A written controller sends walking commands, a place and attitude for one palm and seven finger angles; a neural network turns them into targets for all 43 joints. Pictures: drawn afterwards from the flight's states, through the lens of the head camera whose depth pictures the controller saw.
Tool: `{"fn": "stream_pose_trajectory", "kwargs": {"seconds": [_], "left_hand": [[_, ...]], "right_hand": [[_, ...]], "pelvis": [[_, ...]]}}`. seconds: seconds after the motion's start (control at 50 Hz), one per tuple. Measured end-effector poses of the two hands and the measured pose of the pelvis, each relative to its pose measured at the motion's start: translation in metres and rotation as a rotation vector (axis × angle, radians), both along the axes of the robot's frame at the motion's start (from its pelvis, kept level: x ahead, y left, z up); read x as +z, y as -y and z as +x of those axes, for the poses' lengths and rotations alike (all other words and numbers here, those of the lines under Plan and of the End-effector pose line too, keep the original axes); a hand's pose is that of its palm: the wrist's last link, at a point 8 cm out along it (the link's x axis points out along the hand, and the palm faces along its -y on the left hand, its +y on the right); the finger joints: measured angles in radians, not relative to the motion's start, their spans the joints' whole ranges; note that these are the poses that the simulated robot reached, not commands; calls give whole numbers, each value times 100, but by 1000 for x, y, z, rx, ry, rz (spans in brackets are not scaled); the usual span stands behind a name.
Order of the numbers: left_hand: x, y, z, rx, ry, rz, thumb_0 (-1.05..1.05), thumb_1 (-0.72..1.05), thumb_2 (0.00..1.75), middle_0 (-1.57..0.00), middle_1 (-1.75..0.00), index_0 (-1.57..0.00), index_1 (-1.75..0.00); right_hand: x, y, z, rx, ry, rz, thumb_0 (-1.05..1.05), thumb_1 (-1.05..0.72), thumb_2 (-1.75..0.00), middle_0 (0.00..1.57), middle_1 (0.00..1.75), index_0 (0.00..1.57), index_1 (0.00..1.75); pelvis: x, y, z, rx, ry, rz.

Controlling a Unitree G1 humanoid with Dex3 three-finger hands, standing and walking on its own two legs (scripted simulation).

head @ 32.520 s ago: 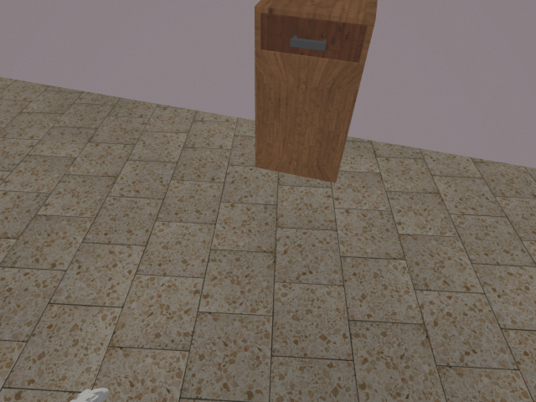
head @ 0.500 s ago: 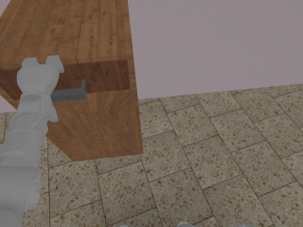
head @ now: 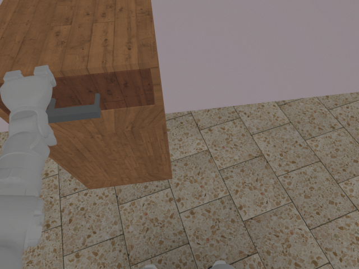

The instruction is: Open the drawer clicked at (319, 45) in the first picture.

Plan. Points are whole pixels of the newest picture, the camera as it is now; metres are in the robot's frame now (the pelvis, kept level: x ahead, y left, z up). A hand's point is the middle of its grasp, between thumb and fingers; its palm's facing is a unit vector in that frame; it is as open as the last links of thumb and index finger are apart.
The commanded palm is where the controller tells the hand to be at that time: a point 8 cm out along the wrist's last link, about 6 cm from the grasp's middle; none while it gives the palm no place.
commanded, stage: re-aim the fingers above the handle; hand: left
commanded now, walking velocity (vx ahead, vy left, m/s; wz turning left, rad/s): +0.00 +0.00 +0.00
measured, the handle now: (74, 106) +0.52 +0.29 +0.00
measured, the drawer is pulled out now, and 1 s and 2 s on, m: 0.00 0.00 0.00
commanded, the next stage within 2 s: lower the fingers behind the handle in 0.44 s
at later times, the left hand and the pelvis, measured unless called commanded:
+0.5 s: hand (36, 116) +0.44 +0.33 +0.07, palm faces -0.14 +0.08 -0.99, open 13.9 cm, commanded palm +0.43 +0.28 +0.12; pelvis +0.01 -0.01 +0.01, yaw +0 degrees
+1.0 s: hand (66, 123) +0.45 +0.28 +0.02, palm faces -0.06 +0.03 -1.00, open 13.9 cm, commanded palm +0.43 +0.27 +0.09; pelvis +0.00 -0.01 -0.01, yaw +1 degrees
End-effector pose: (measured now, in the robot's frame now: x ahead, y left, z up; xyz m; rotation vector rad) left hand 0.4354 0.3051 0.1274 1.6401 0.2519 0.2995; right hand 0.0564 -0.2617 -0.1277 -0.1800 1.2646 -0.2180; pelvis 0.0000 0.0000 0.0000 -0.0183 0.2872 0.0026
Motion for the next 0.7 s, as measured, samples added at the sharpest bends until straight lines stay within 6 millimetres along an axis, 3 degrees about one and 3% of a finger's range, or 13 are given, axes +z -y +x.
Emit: {"fn": "stream_pose_trajectory", "kwargs": {"seconds": [0.04,0.08,0.12,0.18,0.24,0.28,0.32,0.38,0.48,0.52,0.56,0.6,0.7], "left_hand": [[-7,-13,-9,76,-124,-16,0,-49,30,-31,-119,-31,-120],[-16,-12,-17,62,-227,-53,0,-49,30,-31,-119,-31,-120],[-24,6,-20,-40,-278,-92,0,-49,30,-32,-119,-31,-120],[-31,48,-19,-257,-262,-153,0,-49,30,-32,-119,-31,-120],[-26,85,-12,-447,-146,-194,0,-49,30,-32,-119,-32,-120],[-17,94,-4,-491,-31,-188,0,-49,30,-32,-119,-32,-120],[-6,89,5,-449,75,-150,0,-49,30,-32,-119,-32,-120],[4,63,14,-283,139,-50,0,-49,30,-32,-119,-32,-120],[-3,1,-2,61,-80,6,0,-49,30,-31,-119,-31,-120],[-11,-12,-14,115,-201,-21,0,-49,30,-31,-119,-31,-120],[-19,-10,-22,72,-281,-58,0,-49,30,-31,-119,-31,-119],[-28,6,-26,-33,-315,-91,0,-49,30,-32,-119,-31,-120],[-20,39,-21,-278,-184,-152,0,-49,30,-32,-119,-30,-121]], "right_hand": [[1,-4,0,-10,-2,13,1,-90,-90,20,30,20,30],[5,-4,2,-6,-1,3,1,-90,-90,20,30,20,30],[9,-3,5,14,5,-21,1,-90,-90,20,30,20,30],[15,2,14,43,25,-66,1,-90,-90,20,30,20,30],[19,9,23,44,62,-102,1,-90,-90,20,30,20,30],[19,13,26,40,82,-109,1,-90,-90,20,30,20,30],[17,15,27,35,87,-102,1,-90,-90,20,30,20,30],[9,14,25,31,73,-69,1,-90,-90,20,30,20,30],[0,7,17,8,22,3,1,-90,-90,20,30,20,30],[3,6,14,1,13,4,1,-90,-90,20,30,20,30],[7,8,13,13,4,-14,1,-90,-90,20,30,20,30],[10,11,13,35,-2,-42,1,-90,-90,20,30,20,30],[18,23,21,56,22,-112,1,-90,-90,20,30,20,30]], "pelvis": [[3,0,4,4,6,0],[6,1,7,19,20,-1],[7,2,9,40,35,-3],[7,2,10,60,51,-5],[3,3,8,56,47,-6],[0,4,6,46,35,-6],[-2,6,3,32,23,-4],[-3,7,0,12,9,3],[4,10,4,-2,5,10],[7,11,8,10,13,8],[9,12,11,30,26,5],[9,12,12,52,39,2],[5,12,12,68,46,-4]]}}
